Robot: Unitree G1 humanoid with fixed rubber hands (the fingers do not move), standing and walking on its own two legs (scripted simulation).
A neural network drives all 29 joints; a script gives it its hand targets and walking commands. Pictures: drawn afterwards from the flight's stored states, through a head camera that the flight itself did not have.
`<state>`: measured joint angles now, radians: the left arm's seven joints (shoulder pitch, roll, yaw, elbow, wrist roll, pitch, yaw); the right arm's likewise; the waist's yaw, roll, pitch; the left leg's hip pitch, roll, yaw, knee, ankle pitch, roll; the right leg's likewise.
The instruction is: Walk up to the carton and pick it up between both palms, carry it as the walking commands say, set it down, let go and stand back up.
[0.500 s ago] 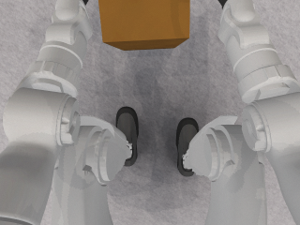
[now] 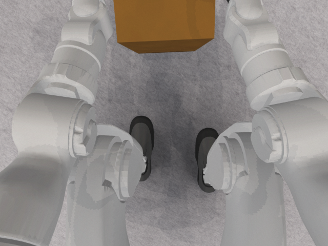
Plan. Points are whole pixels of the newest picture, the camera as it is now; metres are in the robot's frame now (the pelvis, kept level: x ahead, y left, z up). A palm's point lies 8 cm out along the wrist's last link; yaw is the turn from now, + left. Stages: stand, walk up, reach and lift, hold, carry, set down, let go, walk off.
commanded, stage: reach and lift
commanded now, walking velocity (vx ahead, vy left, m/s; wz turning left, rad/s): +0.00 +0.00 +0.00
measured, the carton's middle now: (164, 10) +0.53 +0.04 -0.24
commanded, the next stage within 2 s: none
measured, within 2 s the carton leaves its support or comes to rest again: leaves its support in 0.24 s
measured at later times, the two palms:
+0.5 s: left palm out of the picture +0.56 +0.14 -0.16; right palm out of the picture +0.54 -0.11 -0.18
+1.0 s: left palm out of the picture +0.54 +0.15 -0.10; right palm out of the picture +0.54 -0.10 -0.10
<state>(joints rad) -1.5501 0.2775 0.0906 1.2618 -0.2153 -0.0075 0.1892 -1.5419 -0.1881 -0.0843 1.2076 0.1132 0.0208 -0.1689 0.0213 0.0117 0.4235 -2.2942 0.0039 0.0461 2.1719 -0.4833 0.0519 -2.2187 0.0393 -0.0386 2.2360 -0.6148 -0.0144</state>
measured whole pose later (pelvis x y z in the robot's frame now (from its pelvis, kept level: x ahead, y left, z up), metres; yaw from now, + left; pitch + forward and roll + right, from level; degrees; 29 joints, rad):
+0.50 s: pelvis +0.01 -0.01 -0.01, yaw -1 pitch +35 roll -1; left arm -1.49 0.20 0.30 1.15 0.03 0.16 0.10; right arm -1.41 -0.17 -0.18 1.06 0.02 0.18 -0.13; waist 0.03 0.01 0.33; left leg -2.31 -0.02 0.01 2.23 -0.54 0.01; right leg -2.24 0.10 -0.04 2.29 -0.67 -0.01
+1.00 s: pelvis +0.01 +0.00 +0.02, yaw -2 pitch +37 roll -2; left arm -1.33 0.08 0.43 0.84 0.15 0.24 0.17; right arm -1.34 -0.06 -0.32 0.89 -0.10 0.27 -0.16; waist 0.04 -0.01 0.21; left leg -2.27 -0.07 -0.02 2.13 -0.52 0.00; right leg -2.20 0.12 -0.02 2.17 -0.63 0.03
